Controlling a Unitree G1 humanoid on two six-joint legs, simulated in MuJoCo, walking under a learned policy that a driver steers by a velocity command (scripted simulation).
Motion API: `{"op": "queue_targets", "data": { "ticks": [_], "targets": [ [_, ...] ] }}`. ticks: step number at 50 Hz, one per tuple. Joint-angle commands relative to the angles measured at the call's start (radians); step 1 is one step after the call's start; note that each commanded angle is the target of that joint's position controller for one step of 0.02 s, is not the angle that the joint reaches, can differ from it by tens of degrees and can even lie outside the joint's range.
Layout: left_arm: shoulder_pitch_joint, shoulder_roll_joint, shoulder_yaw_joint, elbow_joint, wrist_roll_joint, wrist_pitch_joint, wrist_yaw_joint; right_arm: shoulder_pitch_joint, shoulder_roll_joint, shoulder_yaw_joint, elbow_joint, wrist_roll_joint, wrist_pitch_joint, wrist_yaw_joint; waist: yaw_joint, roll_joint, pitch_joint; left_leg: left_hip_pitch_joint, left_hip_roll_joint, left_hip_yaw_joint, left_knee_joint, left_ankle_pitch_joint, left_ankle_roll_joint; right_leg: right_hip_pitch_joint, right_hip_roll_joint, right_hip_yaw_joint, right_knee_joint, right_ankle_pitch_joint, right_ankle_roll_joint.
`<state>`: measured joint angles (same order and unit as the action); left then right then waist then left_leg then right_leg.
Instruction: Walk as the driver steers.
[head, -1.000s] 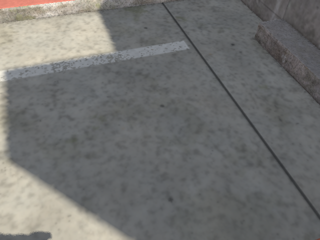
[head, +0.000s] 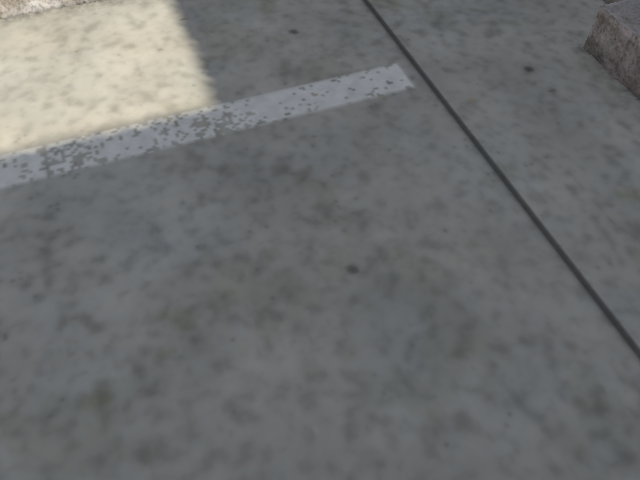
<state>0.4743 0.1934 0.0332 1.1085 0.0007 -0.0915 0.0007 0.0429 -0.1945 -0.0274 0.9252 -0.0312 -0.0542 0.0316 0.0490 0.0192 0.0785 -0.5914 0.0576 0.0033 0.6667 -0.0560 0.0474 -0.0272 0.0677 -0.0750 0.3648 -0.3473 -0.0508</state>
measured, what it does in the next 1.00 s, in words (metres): walks ahead: left foot, then right foot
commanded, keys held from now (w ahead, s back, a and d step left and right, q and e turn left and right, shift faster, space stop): w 1.00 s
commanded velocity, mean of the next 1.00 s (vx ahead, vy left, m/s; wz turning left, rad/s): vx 0.50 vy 0.00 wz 0.00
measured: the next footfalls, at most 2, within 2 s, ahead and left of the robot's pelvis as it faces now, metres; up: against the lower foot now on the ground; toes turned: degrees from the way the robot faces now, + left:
left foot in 0.08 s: +0.22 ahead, +0.11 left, +0.00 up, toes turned +2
right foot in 0.66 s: +0.51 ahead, -0.07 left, +0.00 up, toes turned -4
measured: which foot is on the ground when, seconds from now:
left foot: up 0.00-0.06, down 0.08-0.66, up 0.68-1.00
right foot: down 0.00-0.08, up 0.10-0.64, down 0.66-1.00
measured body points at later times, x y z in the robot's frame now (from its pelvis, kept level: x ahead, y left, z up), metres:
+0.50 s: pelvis +0.26 +0.04 +0.01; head +0.28 +0.05 +0.46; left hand +0.41 +0.27 -0.12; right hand +0.18 -0.19 -0.13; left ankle +0.18 +0.11 -0.73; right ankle +0.41 -0.10 -0.68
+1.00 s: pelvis +0.52 -0.01 +0.01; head +0.54 -0.02 +0.46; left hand +0.47 +0.23 -0.13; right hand +0.65 -0.24 -0.12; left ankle +0.65 +0.15 -0.67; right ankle +0.47 -0.06 -0.73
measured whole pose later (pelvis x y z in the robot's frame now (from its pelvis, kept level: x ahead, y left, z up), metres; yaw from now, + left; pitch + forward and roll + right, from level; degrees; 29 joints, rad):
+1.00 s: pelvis +0.52 -0.01 +0.01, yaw -1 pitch +0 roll -1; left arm 0.45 0.16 0.03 1.06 0.01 -0.10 0.00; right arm 0.13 -0.21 -0.06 0.93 -0.03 -0.03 0.03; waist 0.03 0.04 0.03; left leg -0.63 0.11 0.01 0.85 -0.08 0.02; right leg -0.02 0.09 -0.09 0.21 -0.19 -0.10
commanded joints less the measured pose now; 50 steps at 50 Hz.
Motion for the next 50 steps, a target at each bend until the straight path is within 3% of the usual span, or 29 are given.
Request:
{"op": "queue_targets", "data": {
  "ticks": [1, 2, 3, 4, 5, 6, 7, 8, 10, 11, 13, 16, 21, 25, 28, 30, 31, 32, 33, 34, 35, 36, 37, 39, 40, 42, 44, 50],
  "targets": [
    [-0.038, 0.137, 0.018, -0.063, 0.009, -0.011, 0.0, 0.035, -0.055, -0.014, -0.033, -0.001, -0.007, 0.002, -0.072, -0.081, 0.005, 0.219, -0.04, 0.051, -0.07, -0.028, 0.033, -0.102, -0.28, 0.151, -0.066, 0.638, -0.126],
    [-0.032, 0.141, 0.019, -0.059, 0.013, -0.008, 0.004, 0.108, -0.07, -0.023, -0.007, -0.006, -0.013, -0.002, -0.106, -0.066, -0.024, 0.3, -0.062, 0.061, -0.117, -0.05, 0.046, -0.075, -0.264, 0.127, 0.039, 0.709, -0.112],
    [-0.016, 0.133, 0.017, -0.057, 0.016, -0.006, 0.005, 0.243, -0.097, -0.038, 0.041, -0.015, -0.024, -0.007, -0.155, -0.039, -0.091, 0.455, -0.085, 0.064, -0.153, -0.086, 0.066, -0.092, -0.215, 0.086, 0.222, 0.727, -0.094],
    [-0.001, 0.099, 0.005, -0.081, 0.012, -0.008, 0.003, 0.401, -0.179, -0.061, 0.067, -0.032, -0.034, -0.016, -0.209, 0.05, -0.193, 0.651, 0.1, -0.151, -0.193, -0.151, 0.114, -0.228, -0.166, 0.038, 0.506, 0.505, -0.07],
    [0.129, 0.002, -0.01, -0.089, -0.024, -0.003, 0.0, 0.462, -0.283, -0.087, 0.072, -0.031, -0.026, -0.017, -0.157, 0.272, -0.317, 0.871, 0.371, -0.634, -0.331, -0.22, 0.255, -0.525, -0.002, -0.021, 0.879, -0.172, -0.033],
    [0.059, 0.108, 0.016, -0.084, 0.008, 0.007, 0.003, 0.408, -0.234, -0.079, 0.069, 0.016, -0.008, -0.011, -0.159, 0.113, -0.263, 0.817, 0.328, -0.684, -0.382, -0.369, 0.241, -0.629, -0.038, 0.097, 0.947, -0.172, -0.046],
    [-0.032, 0.104, 0.021, -0.112, 0.01, 0.007, -0.001, 0.299, -0.177, -0.063, 0.045, 0.016, -0.007, -0.011, -0.123, 0.076, -0.117, 0.689, 0.29, -0.533, -0.397, -0.359, 0.212, -0.668, -0.086, 0.101, 0.933, -0.077, -0.051],
    [-0.078, 0.083, 0.018, -0.121, 0.017, 0.005, -0.004, 0.237, -0.135, -0.053, 0.038, 0.011, -0.014, -0.009, -0.097, 0.043, -0.051, 0.575, 0.242, -0.432, -0.426, -0.229, 0.186, -0.638, -0.121, 0.108, 0.869, -0.005, -0.048],
    [-0.056, 0.064, 0.022, -0.106, 0.034, 0.023, -0.008, 0.21, -0.089, -0.042, 0.046, 0.013, -0.028, -0.018, -0.034, 0.056, -0.036, 0.455, 0.174, -0.291, -0.458, -0.041, 0.15, -0.523, -0.153, 0.111, 0.782, 0.047, -0.03],
    [-0.041, 0.054, 0.022, -0.098, 0.036, 0.034, -0.01, 0.233, -0.078, -0.039, 0.056, 0.012, -0.036, -0.02, -0.026, 0.055, -0.047, 0.44, 0.165, -0.262, -0.465, 0.03, 0.152, -0.489, -0.149, 0.105, 0.771, 0.056, -0.024],
    [-0.065, 0.049, 0.027, -0.1, 0.037, 0.05, -0.015, 0.274, -0.089, -0.041, 0.067, 0.015, -0.048, -0.021, -0.015, 0.047, -0.049, 0.447, 0.149, -0.207, -0.486, 0.109, 0.158, -0.501, -0.148, 0.092, 0.737, 0.085, -0.011],
    [-0.197, 0.055, 0.032, -0.14, 0.034, 0.06, -0.021, 0.333, -0.098, -0.041, 0.081, 0.02, -0.049, -0.026, -0.031, 0.046, -0.017, 0.481, 0.134, -0.163, -0.526, 0.085, 0.156, -0.593, -0.162, 0.076, 0.648, 0.18, 0.011],
    [-0.398, 0.038, 0.021, -0.21, 0.025, 0.052, -0.028, 0.431, -0.097, -0.033, 0.102, 0.016, -0.047, -0.037, -0.076, 0.041, 0.013, 0.565, 0.127, -0.118, -0.531, 0.178, 0.146, -0.665, -0.157, 0.038, 0.444, 0.283, 0.034],
    [-0.505, 0.034, 0.011, -0.252, 0.018, 0.044, -0.028, 0.499, -0.098, -0.029, 0.126, 0.012, -0.048, -0.043, -0.106, 0.056, 0.034, 0.632, 0.134, -0.091, -0.508, 0.267, 0.151, -0.638, -0.125, 0.005, 0.303, 0.308, 0.019],
    [-0.534, 0.046, 0.011, -0.276, 0.018, 0.034, -0.027, 0.511, -0.11, -0.03, 0.139, 0.005, -0.045, -0.049, -0.104, 0.062, 0.041, 0.692, 0.161, -0.086, -0.462, 0.369, 0.154, -0.599, -0.106, -0.006, 0.231, 0.245, -0.016],
    [-0.466, 0.062, 0.019, -0.264, 0.017, 0.025, -0.021, 0.479, -0.125, -0.032, 0.137, 0.003, -0.046, -0.053, -0.061, 0.069, 0.01, 0.696, 0.162, -0.061, -0.37, 0.582, 0.134, -0.468, -0.065, -0.026, 0.182, 0.18, -0.05],
    [-0.368, 0.077, 0.029, -0.235, 0.017, 0.019, -0.014, 0.466, -0.133, -0.034, 0.139, 0.003, -0.045, -0.053, -0.02, 0.069, -0.037, 0.693, 0.15, -0.048, -0.262, 0.701, 0.121, -0.349, -0.032, -0.039, 0.151, 0.167, -0.069],
    [-0.206, 0.094, 0.041, -0.179, 0.022, 0.01, -0.005, 0.44, -0.132, -0.032, 0.134, 0.009, -0.042, -0.05, 0.052, 0.037, -0.12, 0.641, 0.11, -0.011, -0.081, 0.691, 0.102, -0.152, -0.017, -0.043, 0.085, 0.218, -0.09],
    [-0.037, 0.161, 0.062, -0.143, 0.046, 0.001, 0.006, 0.433, -0.106, -0.022, 0.108, 0.019, -0.044, -0.046, 0.109, -0.026, -0.231, 0.445, 0.068, 0.014, 0.179, 0.414, 0.083, 0.108, -0.185, 0.14, 0.073, 0.151, -0.137],
    [0.038, 0.267, 0.088, -0.138, 0.06, 0.005, 0.003, 0.547, -0.004, -0.005, 0.088, 0.06, -0.042, -0.035, 0.066, -0.261, -0.364, 0.088, -0.118, 0.076, 0.58, -0.305, 0.033, 0.38, -0.486, 0.638, -0.015, 0.085, -0.287],
    [-0.048, 0.216, 0.079, -0.145, 0.019, 0.022, -0.007, 0.489, -0.118, -0.034, 0.096, 0.03, -0.038, -0.039, 0.045, -0.124, -0.329, -0.002, -0.101, -0.057, 0.672, -0.409, 0.054, 0.296, -0.463, 0.731, -0.102, 0.0, -0.276],
    [-0.169, 0.168, 0.064, -0.169, 0.009, 0.022, -0.01, 0.402, -0.118, -0.039, 0.065, 0.022, -0.039, -0.035, 0.002, -0.093, -0.165, -0.036, -0.046, -0.061, 0.65, -0.323, 0.059, 0.14, -0.43, 0.563, -0.123, -0.001, -0.245],
    [-0.216, 0.111, 0.049, -0.175, 0.014, 0.014, -0.013, 0.351, -0.1, -0.037, 0.054, 0.021, -0.043, -0.03, -0.015, -0.049, -0.093, -0.014, -0.013, -0.058, 0.596, -0.263, 0.057, 0.022, -0.385, 0.461, -0.161, 0.081, -0.219],
    [-0.213, 0.049, 0.027, -0.15, 0.013, -0.001, -0.004, 0.356, -0.063, -0.036, 0.057, 0.0, -0.021, -0.022, -0.07, -0.07, -0.04, 0.07, 0.026, -0.049, 0.497, -0.221, 0.04, -0.111, -0.301, 0.31, -0.198, 0.214, -0.156],
    [-0.184, 0.046, 0.024, -0.137, 0.013, -0.008, -0.001, 0.37, -0.041, -0.034, 0.063, -0.003, -0.01, -0.016, -0.078, -0.074, -0.043, 0.096, 0.025, -0.039, 0.478, -0.213, 0.03, -0.128, -0.288, 0.275, -0.203, 0.271, -0.151],
    [-0.131, 0.072, 0.026, -0.116, 0.008, -0.019, 0.002, 0.342, -0.037, -0.036, 0.052, -0.007, 0.005, -0.009, -0.087, -0.072, -0.038, 0.072, 0.03, -0.018, 0.439, -0.191, 0.013, -0.13, -0.273, 0.229, -0.216, 0.353, -0.156],
    [-0.096, 0.093, 0.028, -0.109, 0.008, -0.021, 0.004, 0.256, -0.044, -0.037, 0.022, -0.007, 0.014, -0.005, -0.079, -0.071, -0.012, 0.002, 0.046, -0.001, 0.38, -0.131, -0.005, -0.12, -0.267, 0.203, -0.244, 0.354, -0.16],
    [0.012, 0.089, 0.018, -0.088, 0.008, -0.02, 0.003, 0.019, -0.036, -0.025, -0.061, 0.006, 0.013, 0.001, -0.025, -0.076, 0.019, -0.06, 0.037, 0.046, 0.104, 0.035, -0.031, -0.039, -0.243, 0.139, -0.252, 0.49, -0.143]
  ]
}}
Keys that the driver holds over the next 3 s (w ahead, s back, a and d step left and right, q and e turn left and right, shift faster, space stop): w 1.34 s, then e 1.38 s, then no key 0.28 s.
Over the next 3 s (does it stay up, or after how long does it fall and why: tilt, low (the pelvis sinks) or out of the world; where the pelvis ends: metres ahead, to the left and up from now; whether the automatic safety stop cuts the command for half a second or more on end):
stays up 0.83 0.05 0.01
